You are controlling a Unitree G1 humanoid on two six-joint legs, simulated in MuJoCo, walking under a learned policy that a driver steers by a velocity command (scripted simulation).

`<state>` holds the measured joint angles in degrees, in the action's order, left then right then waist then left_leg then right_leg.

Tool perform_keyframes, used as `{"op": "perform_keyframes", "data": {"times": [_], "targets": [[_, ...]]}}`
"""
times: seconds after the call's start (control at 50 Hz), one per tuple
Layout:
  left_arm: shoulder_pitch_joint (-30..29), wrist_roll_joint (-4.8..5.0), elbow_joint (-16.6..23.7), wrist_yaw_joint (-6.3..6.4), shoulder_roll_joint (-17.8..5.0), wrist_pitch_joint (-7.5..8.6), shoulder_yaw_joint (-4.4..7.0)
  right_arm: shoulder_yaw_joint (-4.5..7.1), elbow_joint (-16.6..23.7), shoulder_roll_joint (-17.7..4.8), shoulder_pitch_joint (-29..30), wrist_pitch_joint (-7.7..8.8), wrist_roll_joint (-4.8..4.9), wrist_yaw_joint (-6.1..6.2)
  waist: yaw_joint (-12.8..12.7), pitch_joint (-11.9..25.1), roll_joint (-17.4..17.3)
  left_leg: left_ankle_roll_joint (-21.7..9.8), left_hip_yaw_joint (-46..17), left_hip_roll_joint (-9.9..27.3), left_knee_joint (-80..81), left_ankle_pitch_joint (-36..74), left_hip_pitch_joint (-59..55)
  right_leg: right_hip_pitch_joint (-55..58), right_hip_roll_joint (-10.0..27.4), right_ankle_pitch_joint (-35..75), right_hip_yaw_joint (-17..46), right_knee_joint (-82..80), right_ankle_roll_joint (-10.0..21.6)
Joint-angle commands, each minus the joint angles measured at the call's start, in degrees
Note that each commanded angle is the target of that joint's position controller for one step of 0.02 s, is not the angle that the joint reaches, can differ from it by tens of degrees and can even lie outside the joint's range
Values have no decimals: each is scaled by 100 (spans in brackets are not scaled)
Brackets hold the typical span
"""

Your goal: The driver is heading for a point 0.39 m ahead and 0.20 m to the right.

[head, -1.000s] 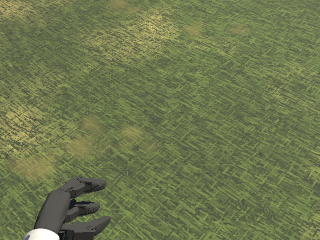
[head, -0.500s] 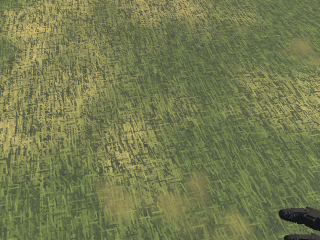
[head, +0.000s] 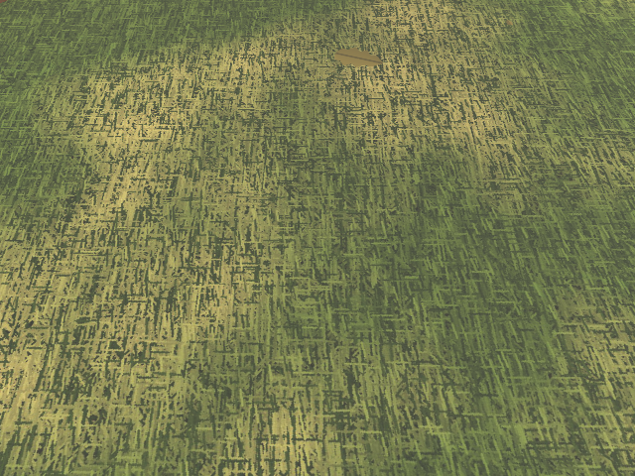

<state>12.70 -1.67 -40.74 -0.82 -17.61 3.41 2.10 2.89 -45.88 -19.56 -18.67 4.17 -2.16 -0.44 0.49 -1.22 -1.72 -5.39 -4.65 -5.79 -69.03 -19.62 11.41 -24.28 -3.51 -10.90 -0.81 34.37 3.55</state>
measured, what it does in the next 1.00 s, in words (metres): walks ahead, turning right: left foot, then right foot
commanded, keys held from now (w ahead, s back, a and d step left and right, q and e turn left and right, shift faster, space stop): w+e+shift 0.26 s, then shift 0.74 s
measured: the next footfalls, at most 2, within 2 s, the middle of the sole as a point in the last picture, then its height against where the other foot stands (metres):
left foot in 0.34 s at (306, 461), level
right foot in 0.70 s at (430, 406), level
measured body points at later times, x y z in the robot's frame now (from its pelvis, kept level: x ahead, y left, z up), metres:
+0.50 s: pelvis +0.42 -0.03 +0.02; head +0.47 -0.03 +0.46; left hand +0.59 +0.23 -0.11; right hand +0.47 -0.32 -0.09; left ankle +0.48 +0.07 -0.72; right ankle +0.30 -0.11 -0.62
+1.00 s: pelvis +0.56 -0.08 +0.01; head +0.57 -0.08 +0.46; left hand +0.75 +0.10 -0.12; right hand +0.53 -0.34 -0.13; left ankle +0.59 +0.03 -0.72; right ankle +0.60 -0.19 -0.72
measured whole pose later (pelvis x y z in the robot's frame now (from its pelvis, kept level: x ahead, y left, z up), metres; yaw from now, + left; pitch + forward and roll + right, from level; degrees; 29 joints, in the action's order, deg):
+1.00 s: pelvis +0.56 -0.08 +0.01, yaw -20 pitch -1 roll -1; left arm 9.3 -0.9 -48.7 0.9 -10.9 -0.8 -0.4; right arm 0.6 -50.6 -13.0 -14.4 -2.3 -1.1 1.4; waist 0.7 -2.3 -0.5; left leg -0.6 -0.9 0.1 -31.1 -17.2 13.3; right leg -19.3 -4.0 -6.9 0.7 27.2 2.6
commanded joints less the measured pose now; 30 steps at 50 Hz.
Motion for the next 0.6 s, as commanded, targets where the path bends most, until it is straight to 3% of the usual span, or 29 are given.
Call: {"op": "perform_keyframes", "data": {"times": [0.02, 0.04, 0.06, 0.1, 0.14, 0.18, 0.24, 0.26, 0.3, 0.32, 0.34, 0.36, 0.38, 0.4, 0.42, 0.44, 0.46, 0.5, 0.54, 0.56, 0.6], "targets": [[1081, 66, -159, -61, -635, 25, 266, -69, 896, -394, 887, 189, -160, -42, -342, 108, 57, 150, -110, 707, -356, 418, 2931, 2334, 1433, -1364, 3333, -2068, 1103], [1166, 71, -322, -27, -525, 49, 215, -127, 1022, -264, 849, 122, -225, -88, -109, 11, 322, 259, -99, 791, -3, 319, 2789, 1989, 1227, -1180, 3082, -2140, 1091], [1246, 99, -416, -12, -525, 82, 214, -182, 1050, -183, 856, 59, -257, -119, -33, -96, 470, 350, -41, 869, 291, 199, 2766, 1799, 1075, -1011, 2920, -2246, 1128], [1353, 137, -462, 10, -625, 127, 253, -259, 1221, -144, 1164, -2, -258, -151, -15, -269, 451, 546, 132, 952, 927, 154, 2808, 1394, 1002, -697, 2742, -2520, 1283], [1275, 134, -418, 21, -693, 136, 309, -352, 1524, -103, 1900, 24, -142, -202, -123, -514, 391, 722, 340, 926, 2036, 922, 2508, 820, 828, -269, 2489, -2845, 1268], [1251, 181, -411, -8, -804, 152, 385, -429, 1660, 5, 2326, 45, -40, -246, -273, -497, 484, 775, 491, 770, 3025, 1801, 1718, 475, 632, 376, 2232, -2944, 1069], [1482, 270, -509, -35, -903, 175, 440, -391, 1703, -92, 2487, 57, 26, -173, -421, -253, 468, 681, 474, 630, 3555, 2451, 1086, 966, 774, 1751, 2276, -2653, 853], [1537, 266, -542, -10, -911, 154, 449, -365, 1699, -145, 2454, 67, 18, -139, -411, -169, 451, 640, 448, 585, 3769, 2311, 960, 1262, 798, 2114, 2290, -2385, 766], [1796, 224, -719, 42, -980, 107, 459, -253, 1463, -314, 1778, 127, -68, -10, -230, 328, 346, 435, 694, 204, 4114, 1849, 221, 1964, 637, 4404, 1979, -1010, 443], [1728, 249, -754, 47, -1021, 111, 464, -197, 1273, -378, 1029, 198, -106, 70, 161, 705, 403, 310, 644, 358, 4321, 2306, -648, 1854, 441, 4691, 1807, 95, 226], [1545, 274, -647, 53, -837, 157, 430, -95, 1090, -631, 62, 279, -196, 173, 586, 1216, 452, 112, 48, 1128, 4147, 2418, -1891, 1067, 248, 3558, 1745, 1439, 87], [2105, 463, -475, 147, 61, 162, 241, 62, 986, -1105, -628, 268, -368, 204, 424, 2296, -1097, -669, -2150, 3371, 3638, 4958, -3801, -526, -430, -1206, 924, 3762, -150], [2166, 304, -423, 221, -506, 61, 275, 146, 959, -1072, -656, 169, -68, 113, 460, 3139, -1072, -1198, -3347, 3575, 3692, 5534, -3940, -989, -381, -2087, 792, 4812, -162], [1641, 185, -471, 230, -529, 13, 307, 40, 994, -511, -224, 151, -6, 78, 366, 2302, -489, -1073, -2428, 3159, 3884, 5761, -3160, -1267, -39, -1620, 820, 4658, -175], [1038, 131, -387, 192, -427, 7, 269, -78, 890, -58, 14, 180, 1, 51, 396, 1442, -281, -862, -1676, 2769, 4045, 5939, -2549, -1557, 85, -1427, 726, 4270, -218], [714, 91, -311, 128, -296, -20, 246, -115, 761, 74, 5, 193, -15, 59, 362, 982, -357, -710, -1262, 2504, 4241, 5957, -2123, -1711, 175, -1430, 725, 3978, -241], [542, 9, -239, 57, -185, -98, 225, -121, 612, 76, -76, 209, 34, 85, 286, 671, -477, -653, -1021, 2318, 4490, 5911, -1632, -1626, 204, -1473, 737, 3702, -289], [598, -41, -179, -26, 32, -230, 177, -77, 426, -33, -25, 246, 110, 75, -32, 582, -449, -623, -730, 2227, 4788, 5929, -964, -1168, 158, -1366, 698, 3073, -347], [510, -54, -82, -94, 110, -256, 121, -44, 387, -165, 318, 247, 112, 66, -285, 580, -478, -579, -251, 2081, 4966, 5949, -431, -774, 128, -924, 526, 2114, -371], [411, -27, -35, -131, 164, -252, 58, -36, 404, -187, 577, 229, 116, 42, -368, 585, -575, -406, 188, 1815, 5040, 5715, 38, -198, 138, -388, 337, 1326, -334], [128, 36, 6, -188, 113, -249, 3, 4, 319, -255, 570, 193, 169, -7, -288, 619, -843, -165, 510, 1534, 5137, 4744, 495, 723, 83, 801, 130, 411, -273]]}}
